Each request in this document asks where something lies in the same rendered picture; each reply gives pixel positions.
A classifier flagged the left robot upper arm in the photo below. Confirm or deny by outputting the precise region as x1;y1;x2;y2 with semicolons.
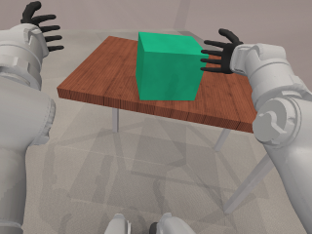
0;76;57;234

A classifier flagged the robot right hand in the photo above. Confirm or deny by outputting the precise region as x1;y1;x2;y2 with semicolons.
200;28;244;74

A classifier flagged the robot right thigh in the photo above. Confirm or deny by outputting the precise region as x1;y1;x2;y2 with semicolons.
156;216;196;234

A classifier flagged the robot left hand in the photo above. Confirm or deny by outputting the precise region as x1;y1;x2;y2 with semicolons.
20;1;64;52

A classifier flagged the carton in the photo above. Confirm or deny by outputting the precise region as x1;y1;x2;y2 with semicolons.
136;31;209;100

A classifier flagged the table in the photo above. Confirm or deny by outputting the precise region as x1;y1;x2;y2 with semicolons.
57;35;275;214

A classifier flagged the left robot shin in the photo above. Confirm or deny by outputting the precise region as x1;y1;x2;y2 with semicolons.
109;214;125;223

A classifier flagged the robot right forearm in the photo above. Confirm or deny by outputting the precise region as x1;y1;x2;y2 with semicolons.
229;43;312;112

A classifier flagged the right robot upper arm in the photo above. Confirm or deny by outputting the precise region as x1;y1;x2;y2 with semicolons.
252;96;312;234

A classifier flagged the robot left forearm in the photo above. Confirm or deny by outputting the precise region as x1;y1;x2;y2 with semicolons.
0;23;50;92

